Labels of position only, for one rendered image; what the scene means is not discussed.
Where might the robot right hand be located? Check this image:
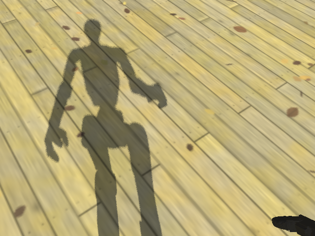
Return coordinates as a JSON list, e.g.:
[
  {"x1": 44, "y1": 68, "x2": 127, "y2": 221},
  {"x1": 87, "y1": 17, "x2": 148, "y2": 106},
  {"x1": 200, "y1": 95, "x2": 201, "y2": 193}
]
[{"x1": 272, "y1": 214, "x2": 315, "y2": 236}]

